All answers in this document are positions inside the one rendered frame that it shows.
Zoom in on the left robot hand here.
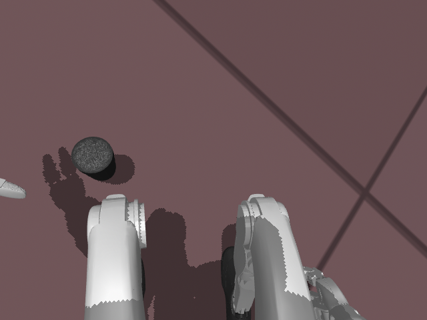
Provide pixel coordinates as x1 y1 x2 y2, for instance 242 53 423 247
0 178 27 199

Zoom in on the right robot arm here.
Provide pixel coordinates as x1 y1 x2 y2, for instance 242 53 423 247
329 305 367 320

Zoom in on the right robot foot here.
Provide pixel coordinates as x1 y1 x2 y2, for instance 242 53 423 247
221 246 251 320

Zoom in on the right robot hand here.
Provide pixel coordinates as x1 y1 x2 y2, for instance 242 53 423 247
303 266 349 320

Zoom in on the cup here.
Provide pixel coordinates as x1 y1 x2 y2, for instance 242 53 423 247
71 137 116 181

